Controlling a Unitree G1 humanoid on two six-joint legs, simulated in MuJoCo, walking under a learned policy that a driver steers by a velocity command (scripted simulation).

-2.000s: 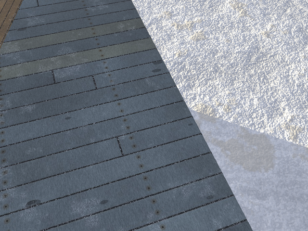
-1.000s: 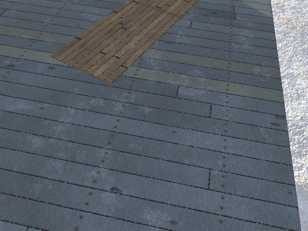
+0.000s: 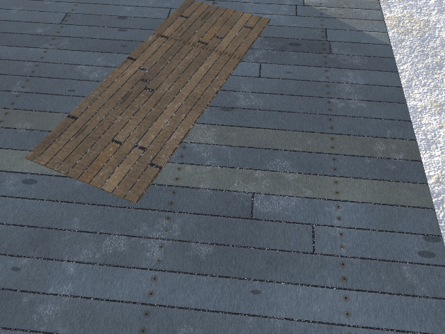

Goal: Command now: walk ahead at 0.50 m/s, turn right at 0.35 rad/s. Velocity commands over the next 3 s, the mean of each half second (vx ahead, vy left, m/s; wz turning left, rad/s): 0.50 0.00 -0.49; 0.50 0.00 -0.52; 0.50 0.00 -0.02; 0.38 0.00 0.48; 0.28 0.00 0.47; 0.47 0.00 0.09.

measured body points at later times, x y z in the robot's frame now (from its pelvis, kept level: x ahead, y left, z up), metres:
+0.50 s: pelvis +0.29 -0.08 +0.00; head +0.32 -0.10 +0.45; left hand +0.43 +0.18 -0.10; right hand +0.41 -0.38 -0.09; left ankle +0.47 +0.07 -0.68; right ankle +0.26 -0.14 -0.74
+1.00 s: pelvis +0.56 -0.12 +0.00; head +0.58 -0.13 +0.45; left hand +0.85 +0.00 -0.09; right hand +0.43 -0.37 -0.12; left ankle +0.57 +0.00 -0.74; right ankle +0.57 -0.32 -0.68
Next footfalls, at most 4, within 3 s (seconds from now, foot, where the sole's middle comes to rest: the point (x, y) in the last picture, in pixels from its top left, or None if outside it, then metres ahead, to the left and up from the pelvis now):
0.22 right None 0.29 -0.15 -0.78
0.68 left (225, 296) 0.61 -0.02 -0.78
1.20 right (338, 257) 0.72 -0.40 -0.78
1.78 left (297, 170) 1.10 -0.33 -0.78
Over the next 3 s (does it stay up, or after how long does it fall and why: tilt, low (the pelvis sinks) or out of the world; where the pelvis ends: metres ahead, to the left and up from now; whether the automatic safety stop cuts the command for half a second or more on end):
stays up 1.39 -0.35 0.00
